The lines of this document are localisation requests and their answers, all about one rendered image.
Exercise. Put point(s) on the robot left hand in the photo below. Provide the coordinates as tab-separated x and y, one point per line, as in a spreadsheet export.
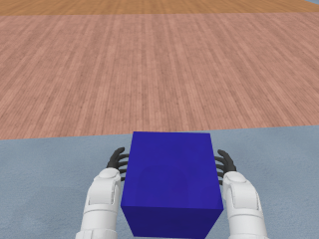
115	158

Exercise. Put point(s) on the robot right hand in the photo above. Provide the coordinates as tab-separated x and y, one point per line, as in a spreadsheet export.
227	166

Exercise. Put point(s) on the robot left forearm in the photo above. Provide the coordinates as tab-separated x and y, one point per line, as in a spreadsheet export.
102	206

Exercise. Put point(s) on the carton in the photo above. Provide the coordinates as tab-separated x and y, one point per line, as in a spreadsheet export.
171	187

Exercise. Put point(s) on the robot right forearm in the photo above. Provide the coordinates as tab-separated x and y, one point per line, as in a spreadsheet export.
243	206

